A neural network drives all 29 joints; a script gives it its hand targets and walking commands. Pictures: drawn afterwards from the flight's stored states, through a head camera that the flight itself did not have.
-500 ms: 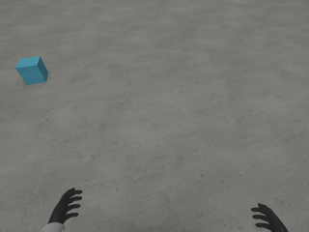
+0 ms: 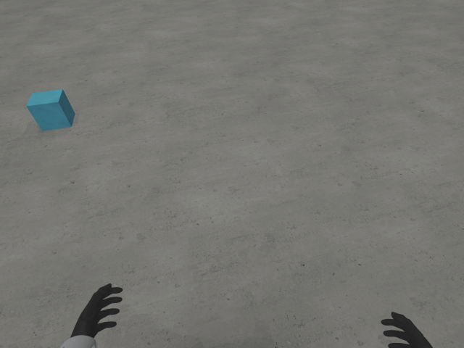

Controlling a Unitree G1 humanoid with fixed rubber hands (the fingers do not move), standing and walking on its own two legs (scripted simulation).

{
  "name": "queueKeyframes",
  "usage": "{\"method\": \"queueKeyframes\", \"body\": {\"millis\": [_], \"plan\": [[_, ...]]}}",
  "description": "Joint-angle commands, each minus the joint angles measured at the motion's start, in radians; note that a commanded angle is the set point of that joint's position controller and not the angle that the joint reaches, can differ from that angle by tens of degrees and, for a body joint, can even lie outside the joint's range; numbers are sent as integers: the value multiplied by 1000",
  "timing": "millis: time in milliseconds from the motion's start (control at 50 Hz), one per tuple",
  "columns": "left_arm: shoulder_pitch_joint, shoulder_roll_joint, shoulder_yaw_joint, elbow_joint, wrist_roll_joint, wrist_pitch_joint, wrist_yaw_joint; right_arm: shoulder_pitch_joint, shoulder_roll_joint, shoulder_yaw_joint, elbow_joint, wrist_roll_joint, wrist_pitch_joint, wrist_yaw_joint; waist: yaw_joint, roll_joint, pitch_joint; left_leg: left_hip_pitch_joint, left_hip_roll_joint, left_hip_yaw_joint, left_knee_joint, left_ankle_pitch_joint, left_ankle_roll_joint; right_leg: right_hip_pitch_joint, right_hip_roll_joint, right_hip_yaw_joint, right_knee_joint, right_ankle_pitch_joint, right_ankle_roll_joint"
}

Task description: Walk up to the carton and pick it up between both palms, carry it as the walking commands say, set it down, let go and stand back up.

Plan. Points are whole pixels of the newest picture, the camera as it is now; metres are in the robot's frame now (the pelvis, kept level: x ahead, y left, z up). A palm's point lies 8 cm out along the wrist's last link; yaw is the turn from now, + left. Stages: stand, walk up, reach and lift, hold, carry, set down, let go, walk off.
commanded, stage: stand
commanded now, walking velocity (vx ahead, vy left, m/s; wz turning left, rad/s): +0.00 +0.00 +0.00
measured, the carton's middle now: (52, 110) +1.71 +1.24 -0.65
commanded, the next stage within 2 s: walk up in 0.90 s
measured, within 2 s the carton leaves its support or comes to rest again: neither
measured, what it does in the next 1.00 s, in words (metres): stands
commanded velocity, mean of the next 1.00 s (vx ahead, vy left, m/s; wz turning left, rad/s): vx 0.00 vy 0.00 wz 0.00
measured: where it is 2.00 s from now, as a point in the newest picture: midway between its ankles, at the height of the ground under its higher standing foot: outside the picture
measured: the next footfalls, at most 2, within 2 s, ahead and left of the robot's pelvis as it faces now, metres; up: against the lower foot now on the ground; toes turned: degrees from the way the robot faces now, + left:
left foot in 1.56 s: +0.04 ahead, +0.27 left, +0.00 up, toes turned +10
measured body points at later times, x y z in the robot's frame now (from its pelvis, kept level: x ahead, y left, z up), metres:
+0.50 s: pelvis -0.01 +0.00 +0.00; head -0.02 -0.01 +0.45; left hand +0.17 +0.27 -0.07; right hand +0.11 -0.31 -0.10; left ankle +0.01 +0.12 -0.72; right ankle +0.01 -0.12 -0.72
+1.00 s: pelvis -0.01 -0.01 +0.00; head -0.02 -0.01 +0.45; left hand +0.16 +0.27 -0.07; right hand +0.10 -0.32 -0.11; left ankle +0.01 +0.12 -0.72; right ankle +0.01 -0.12 -0.72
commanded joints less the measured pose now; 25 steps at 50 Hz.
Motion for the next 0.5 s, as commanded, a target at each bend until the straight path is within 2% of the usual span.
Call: {"method": "queueKeyframes", "body": {"millis": [0, 40, 120, 180, 240, 260, 320, 360, 400, 440, 480], "plan": [[-68, 236, 39, 19, 24, -13, 5, -68, -175, -43, -49, -28, -35, 0, 0, -17, 18, -11, 98, -124, -195, 117, 74, 53, -78, 88, -156, 113, -74], [-66, 239, 43, 21, 22, -13, 3, -80, -172, -39, -48, -27, -35, 2, 12, -6, 1, -21, 98, -125, -196, 111, 75, 69, -74, 84, -144, 116, -74], [-57, 246, 41, 32, 20, -14, 1, -71, -180, -42, -38, -31, -33, 3, 2, -28, 36, -18, 99, -129, -208, 79, 73, 42, -81, 98, -177, 91, -74], [-54, 231, 36, 36, 19, -15, 1, -79, -196, -45, -27, -32, -35, 1, 14, -3, 18, -17, 101, -129, -208, 100, 71, 51, -79, 94, -171, 101, -75], [-73, 241, 35, 42, 24, -15, 1, -72, -184, -41, -23, -25, -34, 5, 3, -46, 10, -6, 96, -126, -204, 106, 65, 64, -79, 98, -172, 116, -73], [-66, 243, 34, 50, 20, -14, 2, -70, -183, -39, -16, -27, -34, 3, 5, -19, 15, -6, 97, -129, -207, 109, 68, 56, -84, 101, -177, 108, -71], [-74, 242, 36, 52, 20, -13, 3, -85, -181, -37, -10, -27, -33, 5, 9, -17, 33, -17, 101, -136, -218, 108, 70, 51, -77, 98, -175, 111, -73], [-74, 242, 38, 56, 21, -13, 2, -88, -178, -36, -7, -26, -35, 6, 3, 3, 34, -26, 101, -137, -224, 94, 69, 55, -78, 94, -172, 113, -74], [-76, 238, 33, 60, 18, -14, 2, -86, -187, -39, -5, -25, -31, 6, 5, -37, 12, -7, 102, -132, -217, 81, 67, 60, -84, 102, -184, 97, -70], [-73, 238, 33, 65, 19, -13, 4, -80, -184, -37, 2, -26, -30, 6, 7, -1, 34, -14, 100, -133, -226, 88, 66, 53, -84, 106, -187, 94, -72], [-80, 247, 34, 71, 23, -15, 5, -71, -179, -33, 8, -22, -33, 5, -4, -36, 26, 7, 94, -122, -207, 126, 62, 49, -88, 114, -193, 119, -72]]}}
